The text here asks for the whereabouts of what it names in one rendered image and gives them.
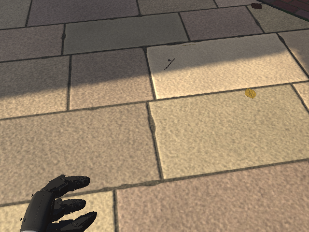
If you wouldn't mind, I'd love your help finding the left robot hand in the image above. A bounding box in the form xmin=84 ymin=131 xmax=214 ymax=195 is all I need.
xmin=19 ymin=174 xmax=98 ymax=232

